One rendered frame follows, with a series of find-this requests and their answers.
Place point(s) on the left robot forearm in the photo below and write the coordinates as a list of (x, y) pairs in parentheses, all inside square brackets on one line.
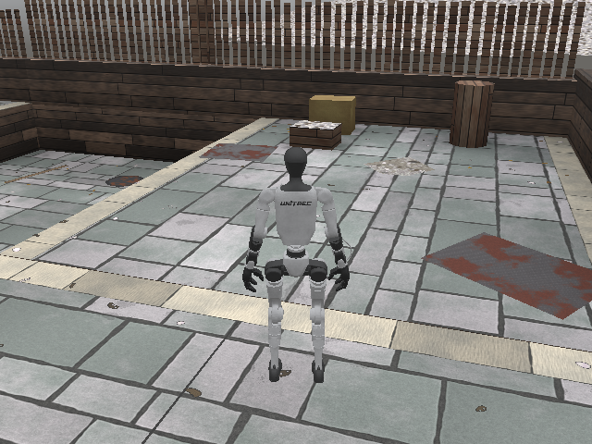
[(253, 251)]

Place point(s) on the humanoid robot torso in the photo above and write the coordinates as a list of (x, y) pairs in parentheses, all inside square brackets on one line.
[(295, 217)]

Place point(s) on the right robot shin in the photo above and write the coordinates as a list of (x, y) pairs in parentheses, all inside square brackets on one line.
[(318, 339)]

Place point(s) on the right robot hand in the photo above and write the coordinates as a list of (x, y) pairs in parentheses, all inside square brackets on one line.
[(344, 277)]

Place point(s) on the left robot upper arm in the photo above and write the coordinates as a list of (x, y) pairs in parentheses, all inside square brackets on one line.
[(266, 197)]

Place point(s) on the left robot hand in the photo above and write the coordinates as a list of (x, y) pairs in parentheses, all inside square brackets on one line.
[(247, 278)]

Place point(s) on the right robot forearm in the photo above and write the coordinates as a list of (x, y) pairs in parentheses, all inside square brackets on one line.
[(338, 250)]

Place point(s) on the right robot upper arm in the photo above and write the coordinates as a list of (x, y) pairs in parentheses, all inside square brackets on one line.
[(325, 197)]

